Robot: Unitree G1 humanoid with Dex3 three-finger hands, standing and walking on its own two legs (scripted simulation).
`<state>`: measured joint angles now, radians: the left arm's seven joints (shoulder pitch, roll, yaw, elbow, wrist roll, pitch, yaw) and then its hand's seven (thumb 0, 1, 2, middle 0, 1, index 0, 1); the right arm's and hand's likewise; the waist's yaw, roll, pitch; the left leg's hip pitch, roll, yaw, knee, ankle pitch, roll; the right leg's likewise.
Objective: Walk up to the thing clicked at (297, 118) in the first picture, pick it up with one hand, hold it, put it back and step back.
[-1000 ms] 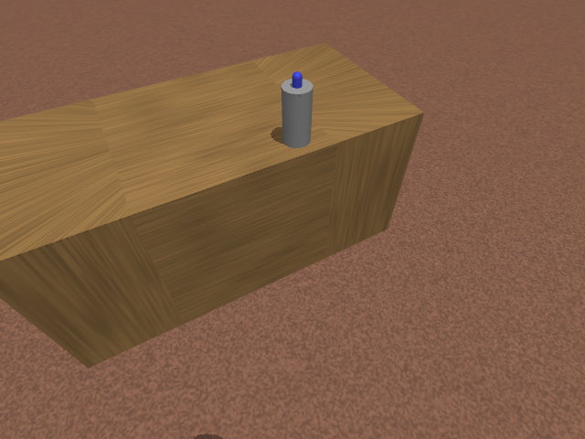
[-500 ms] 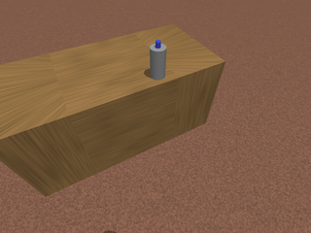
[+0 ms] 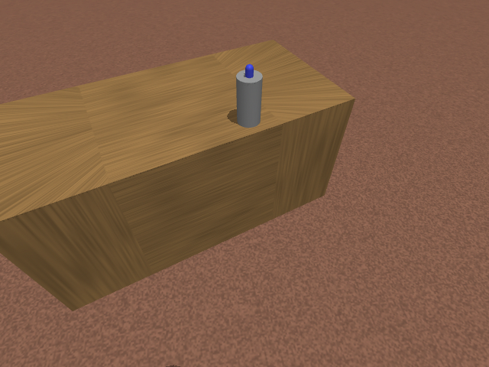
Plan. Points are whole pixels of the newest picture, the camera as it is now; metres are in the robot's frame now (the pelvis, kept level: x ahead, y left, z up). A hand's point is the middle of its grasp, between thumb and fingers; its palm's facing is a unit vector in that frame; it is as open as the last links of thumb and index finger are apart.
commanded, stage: stand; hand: right
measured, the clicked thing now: (249, 94) +0.94 +0.03 -0.08
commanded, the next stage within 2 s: walk up in 0.12 s
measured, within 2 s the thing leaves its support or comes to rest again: neither
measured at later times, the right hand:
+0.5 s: hand (381, 360) +0.19 -0.23 -0.14, palm faces -0.18 +0.86 -0.48, open 7.4 cm
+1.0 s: hand (353, 247) +0.43 -0.24 -0.17, palm faces -0.38 +0.82 -0.43, open 7.4 cm
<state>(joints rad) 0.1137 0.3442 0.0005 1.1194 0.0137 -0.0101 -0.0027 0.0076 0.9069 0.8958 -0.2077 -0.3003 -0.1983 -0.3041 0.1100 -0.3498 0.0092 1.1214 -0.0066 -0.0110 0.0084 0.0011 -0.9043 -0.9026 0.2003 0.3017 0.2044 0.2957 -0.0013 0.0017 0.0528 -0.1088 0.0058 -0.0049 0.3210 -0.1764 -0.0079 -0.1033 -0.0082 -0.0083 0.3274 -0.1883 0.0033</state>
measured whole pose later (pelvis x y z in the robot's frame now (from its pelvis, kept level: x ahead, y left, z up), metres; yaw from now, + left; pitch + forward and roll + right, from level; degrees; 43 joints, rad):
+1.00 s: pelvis +0.29 +0.01 -0.03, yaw +22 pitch -3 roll +1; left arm 0.22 0.40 0.11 0.79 0.03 -0.03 -0.08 0.01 0.91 0.90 -0.21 -0.30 -0.20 -0.30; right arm 0.36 -0.44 -0.05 0.85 -0.01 -0.06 -0.03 0.00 -0.90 -0.90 0.20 0.30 0.21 0.30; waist 0.03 0.00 0.09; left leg -0.36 0.02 -0.08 1.14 -0.49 0.03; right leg -0.37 -0.07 -0.08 0.72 -0.31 -0.02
